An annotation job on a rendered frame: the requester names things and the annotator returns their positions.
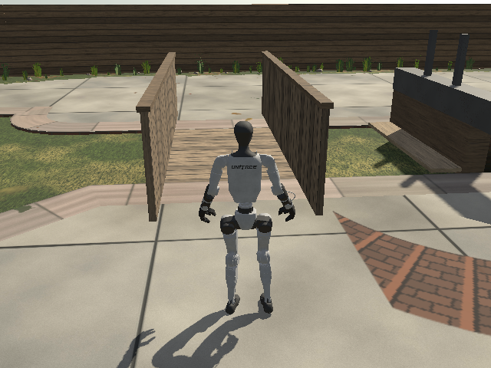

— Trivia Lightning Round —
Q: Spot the robot left upper arm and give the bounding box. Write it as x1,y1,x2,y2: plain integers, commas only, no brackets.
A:
207,154,228,196

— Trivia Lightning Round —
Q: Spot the robot left hand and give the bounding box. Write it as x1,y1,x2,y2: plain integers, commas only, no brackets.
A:
199,208,216,223

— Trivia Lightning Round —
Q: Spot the robot right upper arm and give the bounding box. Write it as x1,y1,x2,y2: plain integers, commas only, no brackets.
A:
260,154,284,196

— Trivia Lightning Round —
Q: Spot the robot right hand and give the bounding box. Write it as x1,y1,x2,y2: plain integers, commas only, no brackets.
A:
278,205,295,222

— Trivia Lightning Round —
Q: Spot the robot left forearm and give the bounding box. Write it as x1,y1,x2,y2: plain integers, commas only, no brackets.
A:
200,184,215,211

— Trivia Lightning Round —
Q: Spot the robot right forearm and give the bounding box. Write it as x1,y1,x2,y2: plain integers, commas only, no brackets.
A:
277,183,293,209

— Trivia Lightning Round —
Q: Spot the robot right foot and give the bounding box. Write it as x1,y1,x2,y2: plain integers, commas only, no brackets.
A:
260,293,273,314

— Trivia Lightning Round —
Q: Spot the humanoid robot torso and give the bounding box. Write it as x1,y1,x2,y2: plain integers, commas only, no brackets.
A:
226,150,262,230

